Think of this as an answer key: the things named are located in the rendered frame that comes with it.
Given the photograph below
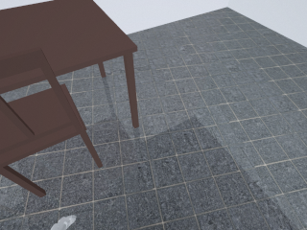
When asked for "robot left hand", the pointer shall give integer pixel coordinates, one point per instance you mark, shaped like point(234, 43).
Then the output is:
point(64, 223)

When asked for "chair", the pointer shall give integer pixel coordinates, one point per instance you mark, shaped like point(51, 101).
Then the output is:
point(38, 121)

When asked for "table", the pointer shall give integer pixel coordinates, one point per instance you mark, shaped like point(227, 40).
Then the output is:
point(72, 34)

